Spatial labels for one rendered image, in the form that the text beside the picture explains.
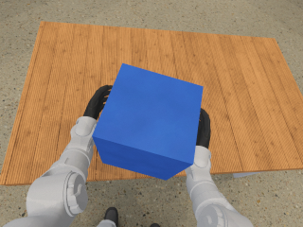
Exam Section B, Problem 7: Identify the robot left hand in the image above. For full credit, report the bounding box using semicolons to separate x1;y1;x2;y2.
83;85;113;120

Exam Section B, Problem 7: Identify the robot right hand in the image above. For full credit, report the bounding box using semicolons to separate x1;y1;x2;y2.
196;108;211;149

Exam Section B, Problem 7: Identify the right robot forearm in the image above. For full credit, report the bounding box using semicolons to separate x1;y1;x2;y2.
185;146;240;221

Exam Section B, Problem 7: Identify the right robot upper arm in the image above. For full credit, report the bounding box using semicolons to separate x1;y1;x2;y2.
197;204;254;227

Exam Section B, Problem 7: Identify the left robot forearm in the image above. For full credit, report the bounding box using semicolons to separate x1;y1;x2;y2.
26;116;98;213

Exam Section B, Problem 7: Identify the left robot foot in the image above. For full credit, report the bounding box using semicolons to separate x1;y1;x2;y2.
104;207;118;227

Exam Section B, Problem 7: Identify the table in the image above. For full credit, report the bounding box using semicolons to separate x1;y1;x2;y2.
0;21;303;186

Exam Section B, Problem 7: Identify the left robot upper arm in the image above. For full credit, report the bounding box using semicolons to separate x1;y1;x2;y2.
3;171;88;227

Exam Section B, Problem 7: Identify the carton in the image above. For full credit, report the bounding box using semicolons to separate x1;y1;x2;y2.
92;63;204;181

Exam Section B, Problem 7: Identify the robot left shin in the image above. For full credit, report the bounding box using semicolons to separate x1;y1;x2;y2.
99;219;116;226

